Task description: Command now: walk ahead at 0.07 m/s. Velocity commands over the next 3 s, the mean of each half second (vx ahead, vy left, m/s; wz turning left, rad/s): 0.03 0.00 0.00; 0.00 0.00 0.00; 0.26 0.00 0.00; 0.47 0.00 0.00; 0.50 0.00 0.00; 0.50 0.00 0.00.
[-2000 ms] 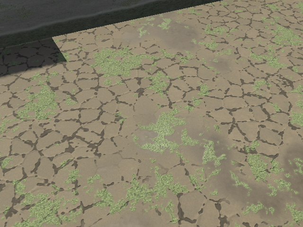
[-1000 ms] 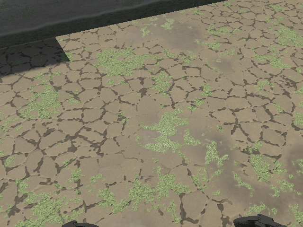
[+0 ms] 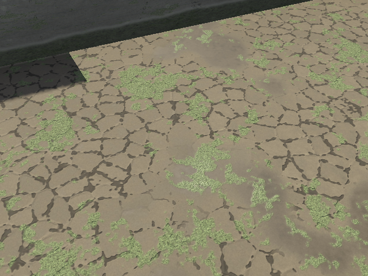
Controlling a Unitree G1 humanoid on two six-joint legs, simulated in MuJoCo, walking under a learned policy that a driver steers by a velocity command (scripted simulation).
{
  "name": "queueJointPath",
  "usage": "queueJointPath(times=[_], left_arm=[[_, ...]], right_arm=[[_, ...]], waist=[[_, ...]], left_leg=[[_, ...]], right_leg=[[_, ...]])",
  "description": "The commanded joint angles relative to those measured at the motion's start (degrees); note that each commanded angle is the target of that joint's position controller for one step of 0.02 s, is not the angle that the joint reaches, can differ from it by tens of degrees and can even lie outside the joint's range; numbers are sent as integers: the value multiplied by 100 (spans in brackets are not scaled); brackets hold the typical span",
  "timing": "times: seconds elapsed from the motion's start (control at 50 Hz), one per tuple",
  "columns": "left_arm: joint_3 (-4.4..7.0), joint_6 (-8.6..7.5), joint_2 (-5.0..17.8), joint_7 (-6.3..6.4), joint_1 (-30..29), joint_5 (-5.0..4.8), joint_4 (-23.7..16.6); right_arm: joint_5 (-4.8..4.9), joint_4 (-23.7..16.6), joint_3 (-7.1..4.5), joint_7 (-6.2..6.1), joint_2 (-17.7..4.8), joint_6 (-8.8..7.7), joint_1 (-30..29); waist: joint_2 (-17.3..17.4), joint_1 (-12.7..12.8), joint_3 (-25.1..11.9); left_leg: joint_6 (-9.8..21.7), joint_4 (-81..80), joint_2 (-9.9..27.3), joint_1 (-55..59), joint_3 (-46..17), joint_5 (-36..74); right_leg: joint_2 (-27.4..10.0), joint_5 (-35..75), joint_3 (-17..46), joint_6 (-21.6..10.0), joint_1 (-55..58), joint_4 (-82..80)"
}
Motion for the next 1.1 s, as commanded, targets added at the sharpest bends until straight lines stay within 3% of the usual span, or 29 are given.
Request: queueJointPath(times=[0.02,0.3,0.32,0.36,0.66,0.68,0.72,0.74,0.76,0.82,0.84,0.86,0.88,0.96,1.0,1.02,1.04,1.06,1.1], left_arm=[[189,-84,593,43,-81,-12,-391],[251,-62,526,84,174,-44,-246],[231,-59,352,82,317,8,-108],[254,-71,365,68,310,-32,-80],[321,-134,288,84,659,-79,256],[345,-132,431,91,536,-140,125],[334,-105,399,120,636,-114,157],[326,-87,371,131,666,-101,163],[300,-74,204,130,789,-29,304],[330,-81,241,109,723,-69,328],[365,-95,417,111,568,-142,178],[371,-99,435,123,594,-140,187],[337,-96,260,126,765,-62,336],[352,-105,261,110,736,-87,383],[360,-120,272,109,745,-94,403],[383,-124,411,116,618,-158,260],[382,-116,406,131,658,-150,276],[333,-103,203,139,847,-52,424],[298,-97,142,150,649,-26,346]], right_arm=[[8,-390,-184,-46,-560,-80,-140],[31,-163,-223,-112,-480,-54,79],[-16,-45,-206,-156,-324,-39,150],[9,-24,-220,-180,-327,-39,160],[35,232,-251,-267,-276,-40,420],[97,135,-268,-230,-420,-64,393],[76,172,-262,-217,-399,-68,472],[70,176,-254,-214,-367,-56,488],[11,275,-233,-246,-208,-28,505],[39,305,-248,-259,-238,-14,505],[107,194,-274,-224,-410,-51,450],[97,213,-283,-217,-436,-70,474],[27,323,-261,-252,-279,-54,525],[47,361,-263,-270,-270,-34,533],[51,377,-269,-276,-285,-44,535],[119,264,-284,-239,-422,-74,499],[108,290,-287,-229,-424,-86,539],[23,414,-247,-265,-233,-60,620],[11,338,-191,-294,-125,-41,454]], waist=[[22,-1,-103],[38,-19,70],[-6,4,111],[11,-34,383],[60,-67,236],[79,-90,203],[52,-50,-65],[50,-42,-89],[32,-13,-37],[32,-61,427],[53,-85,417],[53,-62,192],[37,-25,114],[39,-68,442],[57,-69,394],[75,-90,335],[64,-65,124],[46,-26,-17],[33,-60,335]], left_leg=[[239,-48,597,126,-622,1748],[240,-181,555,9,-592,1405],[267,-193,507,-23,-575,601],[264,-258,496,-210,-587,319],[259,-105,484,11,-543,1217],[235,-103,520,11,-555,2011],[230,-47,525,170,-515,2345],[228,-56,519,187,-502,2303],[253,-80,473,179,-486,1378],[239,-212,469,-99,-515,863],[213,-207,506,-114,-538,1667],[205,-146,521,8,-525,1974],[226,-123,480,87,-498,1286],[223,-206,473,-98,-517,950],[219,-182,476,-63,-519,1065],[200,-173,510,-54,-537,1876],[197,-124,521,62,-519,2142],[226,-159,461,174,-483,1126],[219,-298,413,-61,-482,349]], right_leg=[[-317,1260,413,-259,-82,-142],[-272,988,378,-257,-175,-296],[-211,225,313,-304,-238,-391],[-210,88,333,-319,-387,-476],[-147,745,307,-336,-171,-488],[-201,1577,373,-288,-78,-388],[-198,1862,343,-269,117,-294],[-188,1808,333,-265,126,-297],[-122,868,269,-319,36,-421],[-121,473,287,-333,-220,-575],[-178,1317,361,-287,-146,-480],[-192,1581,356,-277,5,-405],[-133,843,288,-324,-12,-477],[-120,564,296,-333,-202,-586],[-123,652,302,-332,-175,-577],[-174,1485,367,-285,-70,-470],[-179,1711,353,-275,77,-397],[-106,687,272,-328,81,-518],[-72,166,268,-322,-162,-659]])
